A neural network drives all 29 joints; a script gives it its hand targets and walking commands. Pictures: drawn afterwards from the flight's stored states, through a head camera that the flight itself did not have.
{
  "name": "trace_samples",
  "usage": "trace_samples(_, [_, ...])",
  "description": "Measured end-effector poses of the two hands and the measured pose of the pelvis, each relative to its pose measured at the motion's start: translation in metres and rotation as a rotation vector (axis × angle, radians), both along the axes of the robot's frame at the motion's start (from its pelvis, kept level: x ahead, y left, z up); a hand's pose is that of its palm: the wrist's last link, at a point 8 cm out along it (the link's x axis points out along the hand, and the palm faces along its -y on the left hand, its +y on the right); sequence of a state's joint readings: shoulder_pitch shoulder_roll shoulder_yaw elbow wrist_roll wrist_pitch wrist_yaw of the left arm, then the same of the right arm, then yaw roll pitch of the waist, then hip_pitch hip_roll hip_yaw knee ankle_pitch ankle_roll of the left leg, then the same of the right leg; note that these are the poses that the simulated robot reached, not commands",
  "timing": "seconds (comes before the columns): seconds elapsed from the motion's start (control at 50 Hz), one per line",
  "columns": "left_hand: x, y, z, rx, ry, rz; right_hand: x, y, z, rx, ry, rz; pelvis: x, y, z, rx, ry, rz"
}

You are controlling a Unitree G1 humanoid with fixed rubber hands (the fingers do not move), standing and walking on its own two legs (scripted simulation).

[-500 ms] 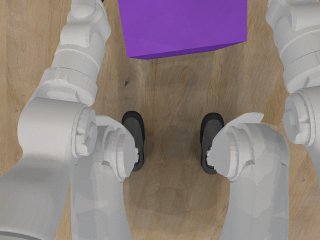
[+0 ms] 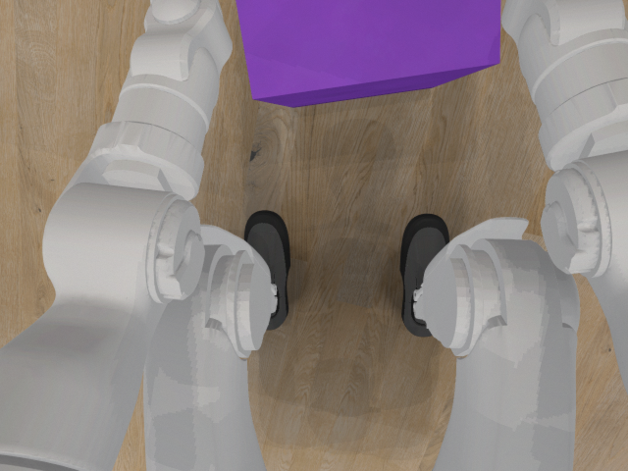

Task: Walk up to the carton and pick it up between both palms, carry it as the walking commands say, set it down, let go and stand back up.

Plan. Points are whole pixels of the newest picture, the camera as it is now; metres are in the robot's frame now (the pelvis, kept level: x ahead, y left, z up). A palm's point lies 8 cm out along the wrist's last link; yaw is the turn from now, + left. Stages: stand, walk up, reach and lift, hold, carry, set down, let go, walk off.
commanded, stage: reach and lift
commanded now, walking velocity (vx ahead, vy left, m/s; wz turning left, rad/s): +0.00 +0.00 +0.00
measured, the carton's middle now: out of the picture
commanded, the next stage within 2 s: none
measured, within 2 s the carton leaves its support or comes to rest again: leaves its support in 0.40 s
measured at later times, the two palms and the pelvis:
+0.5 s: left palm out of the picture +0.57 +0.11 -0.15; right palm out of the picture +0.55 -0.18 -0.18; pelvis +0.01 +0.01 -0.01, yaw -2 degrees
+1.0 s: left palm out of the picture +0.55 +0.11 -0.10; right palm out of the picture +0.56 -0.18 -0.12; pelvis +0.00 +0.01 +0.03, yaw -4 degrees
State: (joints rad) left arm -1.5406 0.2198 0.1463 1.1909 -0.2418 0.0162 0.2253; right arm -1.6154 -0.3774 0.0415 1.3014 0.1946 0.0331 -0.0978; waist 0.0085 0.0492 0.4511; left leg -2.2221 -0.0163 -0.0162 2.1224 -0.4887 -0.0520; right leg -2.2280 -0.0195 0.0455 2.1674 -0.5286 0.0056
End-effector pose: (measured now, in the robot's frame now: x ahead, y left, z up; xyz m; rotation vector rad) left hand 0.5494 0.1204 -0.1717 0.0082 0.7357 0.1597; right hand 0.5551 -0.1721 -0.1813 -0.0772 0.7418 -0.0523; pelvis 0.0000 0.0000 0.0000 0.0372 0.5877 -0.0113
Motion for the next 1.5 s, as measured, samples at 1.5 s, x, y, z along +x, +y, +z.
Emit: trace_samples(1.5, [-0.013,-0.013,0.122,-0.078,-0.113,0.086,-0.013,-0.009,0.121,0.032,-0.043,-0.044,-0.012,0.010,0.066,-0.012,-0.127,-0.074])
